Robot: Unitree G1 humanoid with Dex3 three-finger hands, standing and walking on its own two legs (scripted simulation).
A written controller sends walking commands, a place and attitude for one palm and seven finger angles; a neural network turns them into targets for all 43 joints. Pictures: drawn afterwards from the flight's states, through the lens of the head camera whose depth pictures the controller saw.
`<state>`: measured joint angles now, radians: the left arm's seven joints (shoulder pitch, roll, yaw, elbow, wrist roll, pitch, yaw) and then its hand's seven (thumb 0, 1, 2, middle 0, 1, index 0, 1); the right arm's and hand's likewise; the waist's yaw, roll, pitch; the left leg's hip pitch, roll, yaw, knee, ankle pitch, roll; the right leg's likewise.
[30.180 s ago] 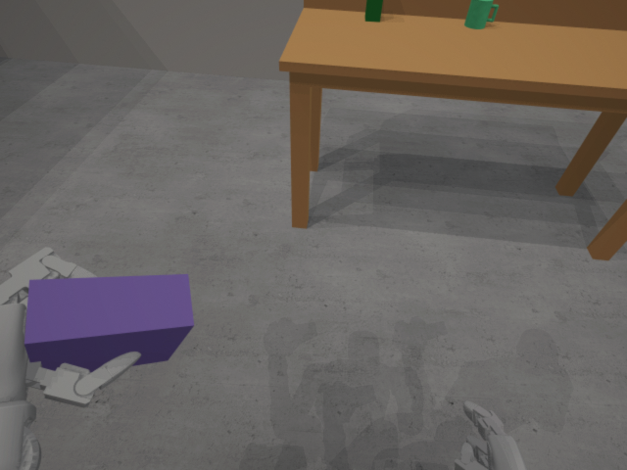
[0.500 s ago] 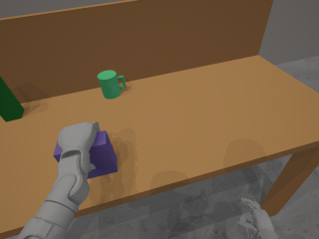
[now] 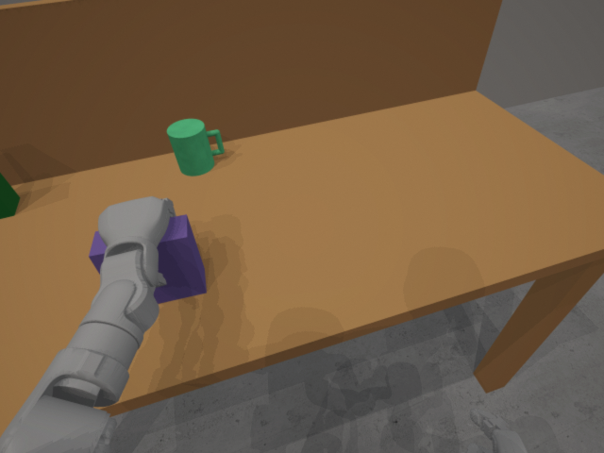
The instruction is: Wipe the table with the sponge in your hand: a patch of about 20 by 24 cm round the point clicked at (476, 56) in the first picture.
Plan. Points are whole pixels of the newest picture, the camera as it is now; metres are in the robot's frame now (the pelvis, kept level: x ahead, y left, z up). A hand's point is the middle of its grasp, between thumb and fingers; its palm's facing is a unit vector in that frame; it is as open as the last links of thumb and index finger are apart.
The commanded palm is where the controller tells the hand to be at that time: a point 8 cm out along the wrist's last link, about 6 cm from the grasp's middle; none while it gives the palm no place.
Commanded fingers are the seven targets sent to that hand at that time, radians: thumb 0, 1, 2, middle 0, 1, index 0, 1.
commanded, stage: wipe forward along the middle lane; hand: left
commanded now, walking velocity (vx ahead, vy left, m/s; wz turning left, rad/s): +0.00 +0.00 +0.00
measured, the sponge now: (158, 273) +0.36 +0.26 +0.04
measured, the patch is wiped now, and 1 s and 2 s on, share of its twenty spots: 1.00 1.00 1.00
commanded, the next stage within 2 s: slide back across to the first lane in 0.58 s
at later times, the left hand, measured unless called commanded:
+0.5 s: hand (149, 221) +0.42 +0.28 +0.09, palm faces -0.07 -0.02 -1.00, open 9.6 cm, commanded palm +0.41 +0.28 +0.12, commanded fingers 0.00 0.10 1.30 -1.20 -1.60 -1.20 -1.60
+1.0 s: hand (126, 218) +0.43 +0.32 +0.09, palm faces -0.05 -0.04 -1.00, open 9.6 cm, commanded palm +0.40 +0.32 +0.14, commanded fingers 0.00 0.10 1.30 -1.20 -1.60 -1.20 -1.60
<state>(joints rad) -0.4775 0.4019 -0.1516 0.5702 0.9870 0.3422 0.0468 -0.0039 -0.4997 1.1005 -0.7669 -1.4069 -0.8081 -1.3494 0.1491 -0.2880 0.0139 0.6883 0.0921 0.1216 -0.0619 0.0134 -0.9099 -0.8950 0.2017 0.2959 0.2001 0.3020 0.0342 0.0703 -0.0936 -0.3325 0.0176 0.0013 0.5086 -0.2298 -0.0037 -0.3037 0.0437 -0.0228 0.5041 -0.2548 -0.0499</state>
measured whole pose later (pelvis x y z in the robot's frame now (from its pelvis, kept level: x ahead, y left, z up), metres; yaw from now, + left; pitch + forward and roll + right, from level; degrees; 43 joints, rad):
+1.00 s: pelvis +0.02 +0.03 +0.00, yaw -1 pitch +7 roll -1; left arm -0.61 0.50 -0.03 0.78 1.01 0.25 0.08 -0.01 -0.50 1.11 -0.75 -1.42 -0.79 -1.38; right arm 0.23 -0.28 0.00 0.69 0.09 0.14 -0.04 0.01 -0.91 -0.89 0.20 0.30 0.20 0.30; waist -0.02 0.05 -0.10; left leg -0.38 0.00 0.02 0.51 -0.26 0.03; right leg -0.33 0.03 0.00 0.45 -0.25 -0.01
